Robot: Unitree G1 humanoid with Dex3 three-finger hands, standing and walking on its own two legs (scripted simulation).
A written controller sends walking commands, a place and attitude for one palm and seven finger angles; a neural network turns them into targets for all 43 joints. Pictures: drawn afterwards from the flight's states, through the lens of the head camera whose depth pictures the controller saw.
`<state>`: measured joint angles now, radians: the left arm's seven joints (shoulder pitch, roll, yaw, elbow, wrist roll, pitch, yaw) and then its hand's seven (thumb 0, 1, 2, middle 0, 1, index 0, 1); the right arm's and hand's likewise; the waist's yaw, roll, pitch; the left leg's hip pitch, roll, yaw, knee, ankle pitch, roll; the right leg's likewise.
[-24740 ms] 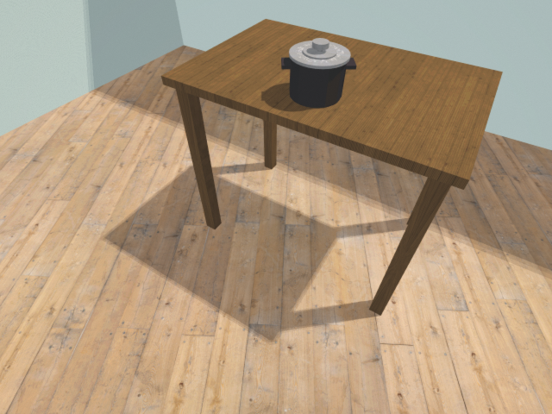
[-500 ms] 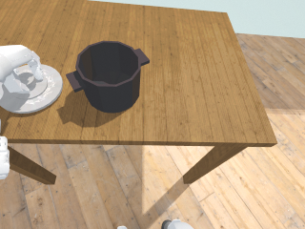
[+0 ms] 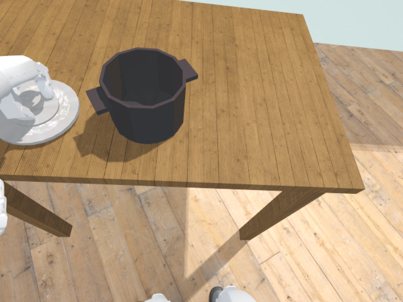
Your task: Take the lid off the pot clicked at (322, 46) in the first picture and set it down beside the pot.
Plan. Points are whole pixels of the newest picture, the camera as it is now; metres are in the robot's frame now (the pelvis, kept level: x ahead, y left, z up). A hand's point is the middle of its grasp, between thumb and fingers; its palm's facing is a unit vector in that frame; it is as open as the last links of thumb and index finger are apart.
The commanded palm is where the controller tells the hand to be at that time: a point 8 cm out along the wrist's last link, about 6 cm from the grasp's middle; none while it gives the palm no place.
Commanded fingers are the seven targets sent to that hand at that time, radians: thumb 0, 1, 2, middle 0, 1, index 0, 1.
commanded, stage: open the fingers wide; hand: left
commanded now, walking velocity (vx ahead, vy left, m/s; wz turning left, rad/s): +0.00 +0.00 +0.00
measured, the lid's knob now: (29, 101) +0.50 +0.32 +0.05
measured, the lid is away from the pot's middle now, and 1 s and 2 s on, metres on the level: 0.23 0.23 0.23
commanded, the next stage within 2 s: raise the empty hand in 0.46 s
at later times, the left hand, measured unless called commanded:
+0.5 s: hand (22, 100) +0.48 +0.31 +0.07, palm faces -0.49 -0.09 -0.87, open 10.9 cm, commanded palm +0.52 +0.30 +0.13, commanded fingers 0.00 0.04 0.53 -0.31 -0.93 -0.31 -0.93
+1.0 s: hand (6, 81) +0.48 +0.32 +0.12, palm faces -0.43 -0.11 -0.89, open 11.0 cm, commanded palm +0.51 +0.31 +0.18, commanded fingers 0.00 0.04 0.53 -0.31 -0.93 -0.31 -0.93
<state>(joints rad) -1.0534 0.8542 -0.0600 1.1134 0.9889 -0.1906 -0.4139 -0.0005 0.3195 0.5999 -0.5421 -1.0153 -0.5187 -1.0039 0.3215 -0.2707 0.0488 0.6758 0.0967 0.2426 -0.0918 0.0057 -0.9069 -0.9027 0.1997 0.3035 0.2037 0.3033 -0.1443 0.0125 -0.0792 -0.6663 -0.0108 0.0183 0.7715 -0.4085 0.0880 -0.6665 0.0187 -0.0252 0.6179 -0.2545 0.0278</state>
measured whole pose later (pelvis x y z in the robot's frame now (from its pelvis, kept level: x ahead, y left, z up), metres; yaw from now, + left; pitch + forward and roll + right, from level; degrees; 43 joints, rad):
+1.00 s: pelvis +0.01 +0.01 +0.01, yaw +0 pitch +15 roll -4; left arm -1.09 0.83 -0.08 1.11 0.98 -0.14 -0.43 0.00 0.05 0.53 -0.32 -0.94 -0.33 -0.93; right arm 0.34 -0.26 0.04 0.68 0.10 0.25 -0.07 0.01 -0.91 -0.90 0.20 0.30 0.20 0.30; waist -0.14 0.02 -0.09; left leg -0.57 -0.03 0.02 0.68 -0.38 0.10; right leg -0.57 0.01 -0.02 0.53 -0.23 0.03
